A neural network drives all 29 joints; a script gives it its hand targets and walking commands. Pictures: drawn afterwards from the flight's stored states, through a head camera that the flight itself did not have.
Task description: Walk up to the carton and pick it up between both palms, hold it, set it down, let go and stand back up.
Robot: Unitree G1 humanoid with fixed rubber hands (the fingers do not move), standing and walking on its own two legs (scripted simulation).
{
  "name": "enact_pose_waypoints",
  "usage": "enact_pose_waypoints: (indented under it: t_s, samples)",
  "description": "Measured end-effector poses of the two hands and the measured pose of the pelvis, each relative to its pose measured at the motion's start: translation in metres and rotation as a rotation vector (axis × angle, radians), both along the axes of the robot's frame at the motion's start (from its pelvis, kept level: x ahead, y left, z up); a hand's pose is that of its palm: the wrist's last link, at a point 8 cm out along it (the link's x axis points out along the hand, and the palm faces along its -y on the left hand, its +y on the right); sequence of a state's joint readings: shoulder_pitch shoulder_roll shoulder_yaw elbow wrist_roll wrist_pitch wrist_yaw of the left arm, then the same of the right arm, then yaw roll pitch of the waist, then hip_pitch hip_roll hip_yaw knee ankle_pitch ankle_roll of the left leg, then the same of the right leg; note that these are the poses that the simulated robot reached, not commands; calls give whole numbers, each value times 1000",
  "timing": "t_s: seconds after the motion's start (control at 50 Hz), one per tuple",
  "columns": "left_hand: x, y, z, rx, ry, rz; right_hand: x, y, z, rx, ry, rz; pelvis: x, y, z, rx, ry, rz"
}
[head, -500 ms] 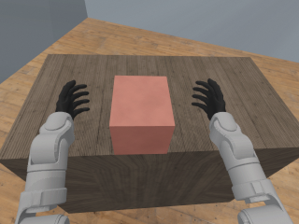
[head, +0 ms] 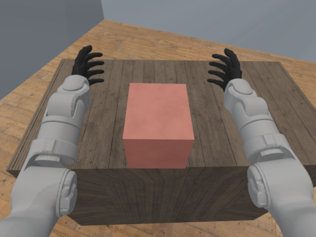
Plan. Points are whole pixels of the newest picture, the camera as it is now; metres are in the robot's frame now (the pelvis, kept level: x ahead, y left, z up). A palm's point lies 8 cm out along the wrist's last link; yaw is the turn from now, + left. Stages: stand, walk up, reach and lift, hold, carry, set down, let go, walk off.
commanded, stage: reach and lift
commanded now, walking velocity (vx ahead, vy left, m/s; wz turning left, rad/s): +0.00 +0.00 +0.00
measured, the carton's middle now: (157, 125) +0.43 +0.01 +0.04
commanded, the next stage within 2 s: none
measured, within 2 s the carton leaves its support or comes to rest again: neither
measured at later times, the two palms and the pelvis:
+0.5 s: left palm (95, 114) +0.42 +0.18 +0.08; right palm (210, 115) +0.43 -0.13 +0.08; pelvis -0.01 +0.01 -0.01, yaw +1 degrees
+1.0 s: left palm (109, 115) +0.42 +0.14 +0.08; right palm (206, 112) +0.43 -0.12 +0.09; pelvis -0.03 +0.00 -0.01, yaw +1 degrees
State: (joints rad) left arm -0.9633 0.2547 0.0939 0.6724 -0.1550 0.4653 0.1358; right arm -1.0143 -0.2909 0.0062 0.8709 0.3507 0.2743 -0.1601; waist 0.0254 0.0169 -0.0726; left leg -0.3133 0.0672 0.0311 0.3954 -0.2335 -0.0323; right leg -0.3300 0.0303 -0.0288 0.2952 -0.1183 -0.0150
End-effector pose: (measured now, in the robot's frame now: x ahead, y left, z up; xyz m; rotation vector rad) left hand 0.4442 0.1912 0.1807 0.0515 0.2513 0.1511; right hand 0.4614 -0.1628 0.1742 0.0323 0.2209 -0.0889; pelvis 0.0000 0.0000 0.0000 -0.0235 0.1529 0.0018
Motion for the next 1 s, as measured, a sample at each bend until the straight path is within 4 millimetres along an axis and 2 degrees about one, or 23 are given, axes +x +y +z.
enact_pose_waypoints:
  t_s: [0.08, 0.14, 0.28, 0.36, 0.48, 0.58, 0.66, 0.78, 0.9, 1.0]
  samples:
    - [10, -7, -3, 1, 12, -21, 7, -2, -1, -18, 19, -12, 6, 1, 1, 2, 1, -4]
    - [9, -7, -21, 4, 28, -25, 4, -2, -12, -34, 30, -15, 9, 1, 2, 7, -10, -7]
    - [-17, -2, -94, -23, 80, -2, -17, 12, -73, -41, 80, 14, 8, 1, 2, 7, -12, -5]
    - [-28, 0, -113, -35, 54, 26, -25, 23, -96, -29, 68, 27, 2, 2, -1, 1, 47, 5]
    - [-24, -11, -102, 2, -11, -3, -26, 32, -98, -24, 24, 30, -9, 6, -5, -10, 113, 17]
    - [-21, -29, -83, 3, -23, -44, -33, 25, -86, -31, 12, 3, -16, 9, -7, -5, 98, 11]
    - [-24, -37, -76, -16, -2, -46, -41, 18, -77, -43, 32, -11, -23, 9, -7, 5, 69, -4]
    - [-31, -40, -83, -34, 37, -21, -45, 19, -74, -43, 71, 1, -33, 5, -10, 16, 74, -13]
    - [-30, -43, -96, -46, 44, -1, -37, 36, -76, -23, 82, 30, -35, -1, -14, 17, 129, 4]
    - [-23, -51, -99, -47, 21, -7, -30, 47, -82, -12, 72, 16, -31, -5, -15, 12, 158, 20]
